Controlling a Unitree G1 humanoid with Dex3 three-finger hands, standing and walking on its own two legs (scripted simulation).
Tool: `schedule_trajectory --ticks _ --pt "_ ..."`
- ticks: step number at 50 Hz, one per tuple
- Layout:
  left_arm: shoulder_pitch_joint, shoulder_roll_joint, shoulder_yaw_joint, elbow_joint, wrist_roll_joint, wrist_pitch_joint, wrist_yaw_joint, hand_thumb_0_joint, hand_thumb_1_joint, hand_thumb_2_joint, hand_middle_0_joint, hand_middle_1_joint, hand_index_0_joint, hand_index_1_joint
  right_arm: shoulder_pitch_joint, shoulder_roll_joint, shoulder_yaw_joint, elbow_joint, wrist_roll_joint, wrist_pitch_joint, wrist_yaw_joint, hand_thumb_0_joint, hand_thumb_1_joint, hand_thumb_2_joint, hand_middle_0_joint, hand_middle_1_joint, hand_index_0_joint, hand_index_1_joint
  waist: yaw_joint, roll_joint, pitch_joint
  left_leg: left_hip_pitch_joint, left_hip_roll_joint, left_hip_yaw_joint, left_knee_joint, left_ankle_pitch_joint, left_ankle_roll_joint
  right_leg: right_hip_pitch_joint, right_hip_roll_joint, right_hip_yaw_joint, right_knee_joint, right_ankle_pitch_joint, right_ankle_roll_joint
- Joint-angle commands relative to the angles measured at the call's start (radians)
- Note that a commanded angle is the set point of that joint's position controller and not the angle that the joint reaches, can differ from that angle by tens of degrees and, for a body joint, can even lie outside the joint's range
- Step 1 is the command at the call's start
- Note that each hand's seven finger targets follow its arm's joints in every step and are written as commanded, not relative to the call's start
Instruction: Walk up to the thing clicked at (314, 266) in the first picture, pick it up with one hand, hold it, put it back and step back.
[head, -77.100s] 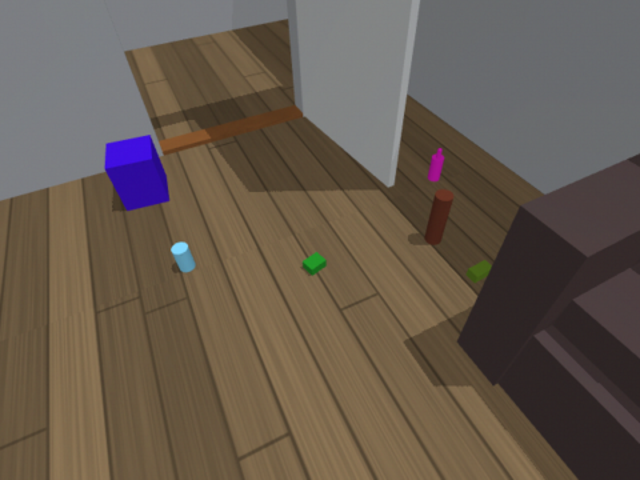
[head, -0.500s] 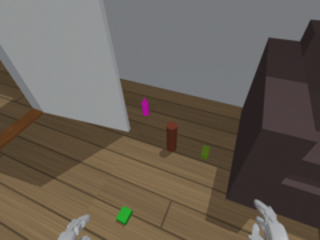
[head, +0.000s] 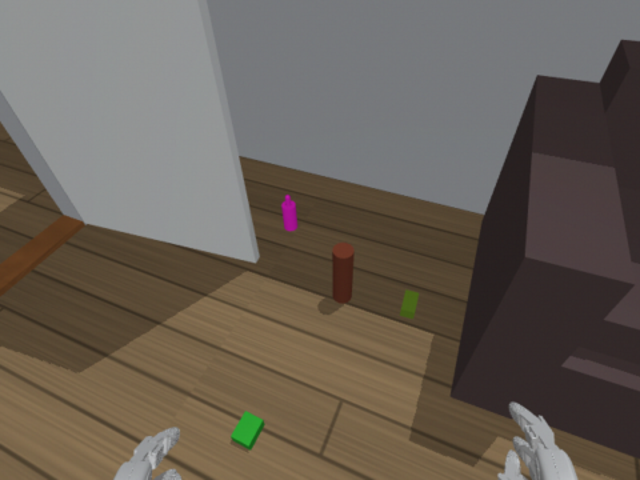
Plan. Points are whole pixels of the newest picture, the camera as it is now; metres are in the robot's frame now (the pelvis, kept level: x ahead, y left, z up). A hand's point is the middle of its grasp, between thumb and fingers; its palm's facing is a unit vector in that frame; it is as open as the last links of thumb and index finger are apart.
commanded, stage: home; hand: left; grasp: from above
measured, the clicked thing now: (248, 430) +0.45 +0.23 -0.70
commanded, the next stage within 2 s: stand in 0.32 s
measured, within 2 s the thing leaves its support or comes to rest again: neither
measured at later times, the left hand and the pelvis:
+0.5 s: hand out of the picture +0.17 +0.19 -0.07, palm faces +0.01 -0.96 -0.29, open 7.4 cm; pelvis +0.00 +0.00 +0.01, yaw +0 degrees
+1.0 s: hand out of the picture +0.02 +0.24 -0.11, palm faces +0.05 -0.95 -0.32, open 7.4 cm; pelvis +0.00 +0.01 +0.06, yaw +1 degrees
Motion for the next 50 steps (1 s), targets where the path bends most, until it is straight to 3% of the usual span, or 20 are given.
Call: schedule_trajectory --ticks 1,7,8,10,11,15,16,18,19,20,21,22,23,25,27,31,38,41,50 --pt "-0.029 0.111 0.065 -0.208 -0.001 -0.051 0.012 0.000 0.900 0.900 -0.200 -0.298 -0.200 -0.299 -0.065 -0.116 -0.047 -0.168 0.003 -0.064 -0.015 0.000 -0.899 -0.900 0.200 0.300 0.200 0.300 -0.005 -0.004 -0.086 0.109 -0.028 0.012 -0.161 0.190 0.031 0.041 0.030 -0.025 -0.159 0.172 -0.018" --pt "-0.030 0.117 0.073 -0.208 0.002 -0.056 0.014 0.000 0.900 0.900 -0.200 -0.299 -0.200 -0.299 -0.066 -0.117 -0.049 -0.162 0.003 -0.061 -0.015 0.000 -0.899 -0.900 0.200 0.300 0.200 0.300 -0.001 0.001 -0.087 0.116 -0.024 0.009 -0.162 0.210 0.028 0.043 0.031 -0.027 -0.149 0.187 -0.021" --pt "-0.026 0.120 0.070 -0.222 0.002 -0.056 0.016 0.000 0.900 0.900 -0.200 -0.299 -0.200 -0.299 -0.059 -0.117 -0.050 -0.163 0.002 -0.060 -0.016 0.000 -0.899 -0.900 0.200 0.300 0.200 0.300 -0.003 0.002 -0.116 0.131 -0.027 0.015 -0.151 0.240 0.029 0.055 0.029 -0.022 -0.149 0.216 -0.020" --pt "-0.012 0.095 0.049 -0.176 0.003 -0.049 0.014 0.000 0.900 0.900 -0.200 -0.299 -0.200 -0.299 -0.064 -0.116 -0.047 -0.164 0.002 -0.060 -0.015 0.000 -0.899 -0.900 0.200 0.300 0.200 0.300 -0.011 -0.029 -0.072 0.110 -0.027 0.013 -0.150 0.235 0.032 0.042 0.030 -0.025 -0.152 0.217 -0.017" --pt "-0.020 0.106 0.064 -0.197 0.002 -0.051 0.017 0.000 0.900 0.899 -0.200 -0.298 -0.200 -0.299 -0.063 -0.115 -0.048 -0.163 0.002 -0.060 -0.016 0.000 -0.899 -0.900 0.200 0.300 0.200 0.300 -0.001 -0.010 -0.080 0.112 -0.028 0.016 -0.150 0.237 0.030 0.045 0.028 -0.022 -0.151 0.217 -0.019" --pt "-0.014 0.101 0.060 -0.177 0.004 -0.048 0.014 0.000 0.900 0.900 -0.200 -0.299 -0.200 -0.299 -0.067 -0.117 -0.049 -0.164 0.002 -0.058 -0.014 0.000 -0.899 -0.900 0.200 0.300 0.200 0.300 -0.006 -0.011 -0.057 0.109 -0.024 0.014 -0.160 0.212 0.029 0.035 0.030 -0.027 -0.152 0.192 -0.019" --pt "-0.047 0.129 0.078 -0.234 0.002 -0.053 0.016 0.000 0.900 0.900 -0.200 -0.299 -0.200 -0.299 -0.062 -0.116 -0.050 -0.160 0.003 -0.056 -0.015 0.000 -0.900 -0.900 0.200 0.300 0.200 0.300 0.002 0.010 -0.083 0.118 -0.026 0.017 -0.157 0.219 0.028 0.043 0.028 -0.023 -0.153 0.197 -0.020" --pt "0.006 0.090 0.048 -0.160 0.003 -0.047 0.013 0.000 0.900 0.900 -0.200 -0.299 -0.200 -0.299 -0.068 -0.115 -0.047 -0.163 0.003 -0.056 -0.014 0.000 -0.900 -0.900 0.200 0.300 0.200 0.300 -0.003 -0.021 -0.064 0.107 -0.025 0.010 -0.156 0.224 0.029 0.040 0.030 -0.029 -0.151 0.200 -0.019" --pt "-0.039 0.119 0.068 -0.225 -0.001 -0.052 0.014 0.000 0.900 0.900 -0.200 -0.299 -0.200 -0.299 -0.063 -0.117 -0.048 -0.164 0.002 -0.055 -0.012 0.000 -0.900 -0.900 0.200 0.300 0.200 0.300 -0.001 -0.011 -0.069 0.106 -0.027 0.013 -0.156 0.213 0.030 0.041 0.030 -0.027 -0.153 0.194 -0.018" --pt "0.004 0.093 0.054 -0.163 0.000 -0.044 0.013 0.000 0.900 0.900 -0.200 -0.299 -0.200 -0.299 -0.070 -0.116 -0.048 -0.166 0.002 -0.055 -0.014 0.000 -0.899 -0.900 0.200 0.300 0.200 0.300 -0.007 -0.014 -0.068 0.109 -0.027 0.014 -0.154 0.221 0.030 0.041 0.030 -0.026 -0.154 0.203 -0.016" --pt "-0.315 0.197 0.059 0.188 0.121 -0.259 0.052 0.000 0.900 0.900 -0.200 -0.300 -0.200 -0.300 -0.120 -0.232 -0.086 0.084 -0.116 0.054 0.046 0.000 -0.901 -0.900 0.200 0.299 0.200 0.299 0.071 -0.063 0.146 0.127 0.002 -0.037 -0.243 0.407 0.075 0.240 -0.050 0.034 -0.186 0.200 -0.042" --pt "-0.227 0.217 0.081 0.324 0.123 -0.326 0.047 0.000 0.900 0.900 -0.200 -0.300 -0.200 -0.301 -0.133 -0.237 -0.104 0.103 -0.119 0.096 0.079 0.000 -0.900 -0.900 0.200 0.300 0.200 0.300 0.069 -0.125 0.078 0.174 -0.009 0.008 -0.229 0.359 0.090 0.255 -0.075 0.116 -0.246 0.168 -0.076" --pt "-0.216 0.226 0.075 0.362 0.120 -0.358 0.040 0.000 0.900 0.900 -0.200 -0.300 -0.200 -0.301 -0.139 -0.240 -0.106 0.069 -0.125 0.116 0.095 0.000 -0.900 -0.900 0.200 0.300 0.200 0.300 0.052 -0.128 0.088 0.205 -0.013 -0.008 -0.237 0.344 0.087 0.198 -0.069 0.152 -0.266 0.177 -0.104" --pt "-0.253 0.231 0.063 0.457 0.123 -0.397 0.033 0.000 0.900 0.900 -0.200 -0.300 -0.200 -0.301 -0.121 -0.218 -0.104 0.124 -0.080 0.131 0.133 0.000 -0.900 -0.900 0.200 0.300 0.200 0.300 0.056 -0.079 0.015 0.278 -0.014 -0.013 -0.262 0.355 0.080 0.301 -0.094 0.151 -0.237 0.289 -0.092" --pt "-0.284 0.218 0.067 0.549 0.103 -0.402 0.028 0.000 0.900 0.900 -0.200 -0.300 -0.200 -0.301 -0.131 -0.213 -0.104 0.158 -0.057 0.140 0.156 0.000 -0.900 -0.900 0.200 0.300 0.200 0.300 0.064 -0.085 0.025 0.329 -0.012 -0.015 -0.293 0.346 0.077 0.292 -0.088 0.127 -0.269 0.283 -0.071" --pt "-0.322 0.201 0.065 0.717 0.097 -0.428 0.034 0.000 0.900 0.900 -0.200 -0.300 -0.200 -0.301 -0.153 -0.216 -0.111 0.230 -0.059 0.163 0.166 0.000 -0.900 -0.900 0.200 0.300 0.200 0.300 0.072 -0.040 0.058 0.373 0.021 -0.073 -0.389 0.359 0.088 0.323 -0.070 0.082 -0.296 0.256 -0.041" --pt "-0.319 0.210 0.060 0.937 0.090 -0.456 0.032 0.000 0.900 0.900 -0.200 -0.300 -0.200 -0.301 -0.164 -0.230 -0.108 0.338 -0.053 0.195 0.157 0.000 -0.900 -0.900 0.200 0.300 0.200 0.300 0.068 -0.023 0.128 0.420 0.036 -0.095 -0.521 0.293 0.077 0.412 -0.081 0.080 -0.442 0.261 -0.039" --pt "-0.319 0.224 0.058 1.006 0.084 -0.460 0.034 0.000 0.900 0.900 -0.200 -0.300 -0.200 -0.301 -0.155 -0.233 -0.103 0.379 -0.045 0.200 0.152 0.000 -0.900 -0.900 0.200 0.300 0.200 0.300 0.059 -0.045 0.136 0.474 0.038 -0.086 -0.557 0.368 0.069 0.454 -0.091 0.085 -0.492 0.316 -0.038" --pt "-0.332 0.251 0.046 1.151 0.082 -0.463 0.033 0.000 0.900 0.900 -0.200 -0.300 -0.200 -0.301 -0.154 -0.247 -0.097 0.472 -0.031 0.218 0.152 0.000 -0.900 -0.900 0.200 0.300 0.200 0.300 0.050 -0.038 0.210 0.519 0.045 -0.086 -0.669 0.291 0.049 0.500 -0.100 0.081 -0.607 0.276 -0.025"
